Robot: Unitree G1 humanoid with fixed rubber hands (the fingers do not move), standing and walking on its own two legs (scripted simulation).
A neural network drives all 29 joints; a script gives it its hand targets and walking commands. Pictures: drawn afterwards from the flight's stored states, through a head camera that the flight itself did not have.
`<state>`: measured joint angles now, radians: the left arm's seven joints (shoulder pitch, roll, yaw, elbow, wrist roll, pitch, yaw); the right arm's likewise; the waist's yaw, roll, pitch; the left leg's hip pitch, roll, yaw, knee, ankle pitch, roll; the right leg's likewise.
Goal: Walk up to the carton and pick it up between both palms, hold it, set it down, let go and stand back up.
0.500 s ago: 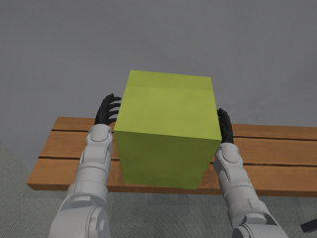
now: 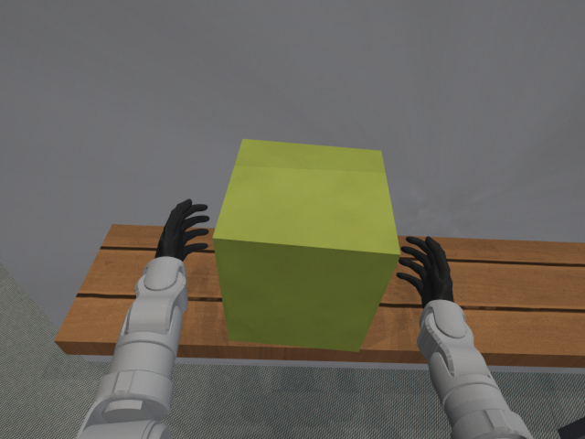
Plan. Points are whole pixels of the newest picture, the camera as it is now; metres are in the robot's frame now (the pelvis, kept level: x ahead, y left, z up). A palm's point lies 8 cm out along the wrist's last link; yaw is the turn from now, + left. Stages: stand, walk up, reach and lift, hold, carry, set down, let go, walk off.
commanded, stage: set down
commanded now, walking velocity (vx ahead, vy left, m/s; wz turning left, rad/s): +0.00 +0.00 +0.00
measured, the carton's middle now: (302, 248) +0.40 -0.04 +0.05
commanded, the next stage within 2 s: none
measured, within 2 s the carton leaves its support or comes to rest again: neither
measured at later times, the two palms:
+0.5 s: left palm (146, 305) +0.30 +0.18 +0.05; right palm (459, 339) +0.24 -0.22 +0.05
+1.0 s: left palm (117, 367) +0.23 +0.20 +0.04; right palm (485, 402) +0.16 -0.22 +0.04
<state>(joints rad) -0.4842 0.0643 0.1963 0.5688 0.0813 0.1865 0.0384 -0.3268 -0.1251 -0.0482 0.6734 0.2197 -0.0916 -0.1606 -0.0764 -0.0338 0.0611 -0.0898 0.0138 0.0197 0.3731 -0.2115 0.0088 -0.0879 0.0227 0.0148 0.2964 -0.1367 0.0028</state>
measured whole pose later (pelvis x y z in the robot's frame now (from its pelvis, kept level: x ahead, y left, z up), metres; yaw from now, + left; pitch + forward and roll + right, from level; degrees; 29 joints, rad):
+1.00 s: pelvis -0.01 +0.00 +0.00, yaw +0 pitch -5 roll -1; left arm 0.19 0.17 0.07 -0.02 -0.07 0.20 0.03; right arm 0.40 -0.15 -0.04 -0.09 0.23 0.07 -0.06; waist -0.06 -0.03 0.04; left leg -0.09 0.01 0.02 0.37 -0.20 0.01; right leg -0.09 0.02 0.01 0.30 -0.13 0.00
